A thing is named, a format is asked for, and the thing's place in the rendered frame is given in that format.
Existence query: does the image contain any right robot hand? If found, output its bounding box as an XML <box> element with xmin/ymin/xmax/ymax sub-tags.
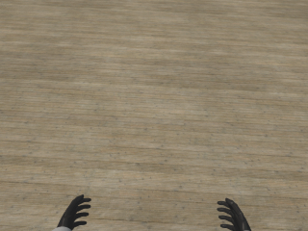
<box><xmin>217</xmin><ymin>197</ymin><xmax>251</xmax><ymax>231</ymax></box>

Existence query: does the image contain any left robot hand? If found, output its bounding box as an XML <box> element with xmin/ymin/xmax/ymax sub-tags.
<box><xmin>57</xmin><ymin>194</ymin><xmax>91</xmax><ymax>230</ymax></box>

